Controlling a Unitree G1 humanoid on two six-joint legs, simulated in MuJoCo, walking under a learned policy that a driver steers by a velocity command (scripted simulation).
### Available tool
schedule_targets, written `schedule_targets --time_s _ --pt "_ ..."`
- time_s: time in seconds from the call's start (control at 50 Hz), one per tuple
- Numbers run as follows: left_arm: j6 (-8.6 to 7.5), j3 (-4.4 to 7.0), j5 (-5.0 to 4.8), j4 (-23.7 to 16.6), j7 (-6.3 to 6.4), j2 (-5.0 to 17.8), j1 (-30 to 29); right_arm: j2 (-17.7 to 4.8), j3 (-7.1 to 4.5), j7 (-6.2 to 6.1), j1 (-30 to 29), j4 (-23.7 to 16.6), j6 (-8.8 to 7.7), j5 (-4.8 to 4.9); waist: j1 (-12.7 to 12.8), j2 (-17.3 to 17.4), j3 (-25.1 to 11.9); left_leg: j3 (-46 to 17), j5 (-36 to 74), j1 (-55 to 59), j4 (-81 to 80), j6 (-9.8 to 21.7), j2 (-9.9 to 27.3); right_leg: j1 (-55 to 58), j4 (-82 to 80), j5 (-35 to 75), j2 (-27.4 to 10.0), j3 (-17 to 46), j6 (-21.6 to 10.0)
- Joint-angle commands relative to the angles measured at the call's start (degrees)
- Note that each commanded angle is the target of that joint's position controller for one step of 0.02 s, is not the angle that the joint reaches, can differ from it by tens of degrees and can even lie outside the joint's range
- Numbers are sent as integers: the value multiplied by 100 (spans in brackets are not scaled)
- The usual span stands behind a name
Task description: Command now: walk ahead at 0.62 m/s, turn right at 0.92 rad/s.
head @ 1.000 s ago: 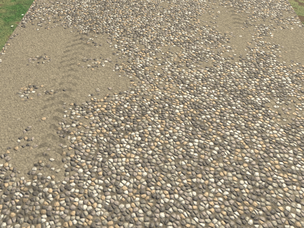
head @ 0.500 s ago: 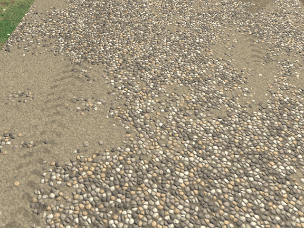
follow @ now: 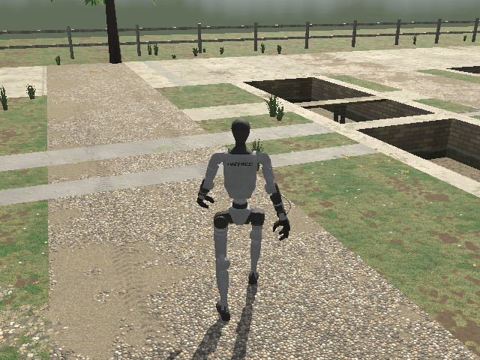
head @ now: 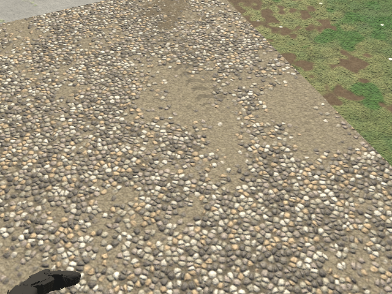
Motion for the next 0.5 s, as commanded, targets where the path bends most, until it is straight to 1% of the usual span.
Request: schedule_targets --time_s 0.02,0.04,0.06,0.08,0.1,0.12,0.14,0.16,0.18,0.2,0.22,0.24,0.26,0.28,0.3,0.32,0.34,0.38,0.42,0.46,0.48,0.5 --pt "-51 -150 40 -118 -125 -206 470 -629 -38 -66 -1053 -677 -204 85 733 447 345 195 5299 -1504 -14 281 965 2045 -1392 915 573 -649 -52" --pt "-59 -99 56 -9 -108 -73 811 -852 -93 -101 -997 -726 -158 130 876 550 67 157 6033 -1299 580 243 1061 2515 -1515 801 790 -716 -133" --pt "-65 -19 76 133 -64 103 1389 -1026 -146 -117 -1019 -780 -67 168 1141 609 -313 88 6499 -1202 1502 231 1207 3137 -1564 572 952 -646 -276" --pt "-76 95 105 342 19 306 2216 -1108 -183 -119 -1117 -848 28 196 1493 649 -744 -56 6327 -1354 2763 212 1349 3968 -1637 451 1017 -395 -478" --pt "-96 234 101 600 161 550 2855 -1022 -196 -93 -1125 -877 108 191 1673 351 -1041 -117 4489 -1760 4391 70 1082 4772 -2035 677 981 -42 -608" --pt "-65 386 -48 558 314 1023 2344 -527 -139 -57 -784 -896 198 117 1168 -681 -598 -58 -1009 -3001 6407 -120 46 5166 -2160 3435 172 994 -763" --pt "-25 463 2 268 264 1576 2190 -361 -74 -131 125 -1200 283 21 539 -603 -1500 -873 -1782 -3945 8020 -367 -177 6145 -1678 7590 -1118 3020 -1726" --pt "13 525 -122 23 255 1565 2102 -434 -26 -174 53 -1363 319 -50 670 -14 -2427 -1749 -1254 -4237 8157 -398 41 6503 -2163 6911 -1459 3703 -2159" --pt "104 506 -84 -198 390 1318 1593 -418 49 -192 -31 -1472 332 25 537 -61 -2309 -1916 -935 -4618 7930 -351 33 6001 -2969 3802 -1508 4323 -2327" --pt "133 382 -142 -227 457 845 1295 -635 10 -187 -554 -1478 364 -131 448 603 -1648 -2018 -739 -4566 7234 -340 300 5072 -3409 2044 -1093 4148 -2025" --pt "120 306 -174 -161 492 642 1134 -618 -9 -187 -804 -1540 446 -197 279 632 -1061 -2026 -718 -4309 6709 -344 369 4230 -3574 1904 -768 3776 -1799" --pt "103 268 -180 -91 490 555 1159 -606 -11 -205 -867 -1572 577 -231 150 742 -721 -1996 -692 -3951 6219 -378 456 3530 -3599 2336 -601 3372 -1609" --pt "75 271 -195 -38 467 560 1256 -565 -8 -222 -1012 -1644 693 -237 132 867 -603 -1952 -671 -3616 5755 -400 505 3042 -3550 2704 -411 3053 -1420" --pt "51 300 -174 -9 440 632 1314 -461 18 -234 -1100 -1692 757 -224 130 929 -650 -1910 -549 -3394 5425 -407 503 2817 -3460 3060 -222 2851 -1275" --pt "35 343 -134 -11 421 733 1360 -357 48 -236 -1193 -1747 781 -200 157 889 -783 -1887 -351 -3330 5212 -394 463 2799 -3348 3325 -91 2754 -1162" --pt "37 374 -110 -24 418 792 1390 -293 67 -232 -1285 -1815 794 -174 185 767 -924 -1901 -128 -3380 5037 -370 428 2881 -3269 3362 -13 2749 -1039" --pt "48 369 -102 -21 428 763 1392 -272 68 -233 -1227 -1813 804 -143 165 663 -1052 -1870 165 -3473 4890 -317 430 3030 -3209 3394 -51 2626 -897" --pt "73 302 -116 28 441 572 1514 -257 71 -234 -1314 -1829 826 -108 266 384 -1096 -1822 689 -3504 4529 -186 435 3149 -3222 3180 -15 2448 -534" --pt "95 214 -116 116 448 360 1649 -246 70 -215 -1501 -1861 876 -90 395 88 -988 -1796 984 -3511 4213 -82 433 3292 -3373 2667 4 2371 -246" --pt "113 115 -79 183 462 171 1710 -234 78 -175 -1591 -1823 922 -50 490 -70 -824 -1798 1029 -3478 3780 -6 450 3478 -3570 2033 -78 2334 -153" --pt "115 51 -43 219 469 62 1719 -202 93 -148 -1609 -1774 937 -24 529 -106 -753 -1808 998 -3325 3482 23 444 3502 -3680 1699 -128 2269 -150" --pt "114 7 6 243 473 30 1707 -181 104 -124 -1640 -1728 951 15 570 -159 -668 -1812 912 -3102 3214 50 393 3450 -3772 1396 -178 2176 -175"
